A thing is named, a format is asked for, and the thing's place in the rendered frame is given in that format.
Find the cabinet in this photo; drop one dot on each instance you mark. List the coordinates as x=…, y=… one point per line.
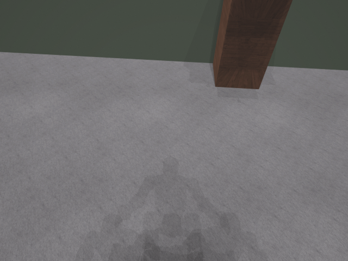
x=247, y=36

